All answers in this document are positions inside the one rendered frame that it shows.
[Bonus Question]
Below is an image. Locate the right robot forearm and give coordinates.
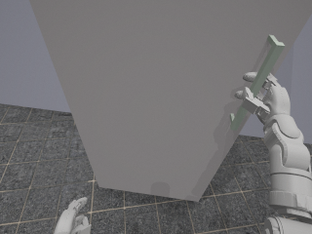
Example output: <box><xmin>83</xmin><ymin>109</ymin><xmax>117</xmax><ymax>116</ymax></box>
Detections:
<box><xmin>263</xmin><ymin>114</ymin><xmax>312</xmax><ymax>224</ymax></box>

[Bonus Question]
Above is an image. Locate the robot left hand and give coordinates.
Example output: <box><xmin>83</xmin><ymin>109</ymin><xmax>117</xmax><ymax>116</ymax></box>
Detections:
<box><xmin>54</xmin><ymin>197</ymin><xmax>92</xmax><ymax>234</ymax></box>

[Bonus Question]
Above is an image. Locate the right robot upper arm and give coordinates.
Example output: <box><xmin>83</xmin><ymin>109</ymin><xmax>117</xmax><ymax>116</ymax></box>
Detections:
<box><xmin>263</xmin><ymin>216</ymin><xmax>312</xmax><ymax>234</ymax></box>

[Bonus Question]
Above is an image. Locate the fridge door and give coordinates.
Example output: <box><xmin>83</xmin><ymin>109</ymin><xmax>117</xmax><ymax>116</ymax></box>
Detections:
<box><xmin>29</xmin><ymin>0</ymin><xmax>312</xmax><ymax>202</ymax></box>

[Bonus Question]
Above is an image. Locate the robot right hand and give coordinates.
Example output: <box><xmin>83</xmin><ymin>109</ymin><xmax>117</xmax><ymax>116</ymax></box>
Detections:
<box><xmin>234</xmin><ymin>72</ymin><xmax>291</xmax><ymax>125</ymax></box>

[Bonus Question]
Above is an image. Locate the handle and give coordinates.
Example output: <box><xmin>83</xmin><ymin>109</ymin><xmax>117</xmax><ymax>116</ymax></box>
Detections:
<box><xmin>229</xmin><ymin>34</ymin><xmax>285</xmax><ymax>131</ymax></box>

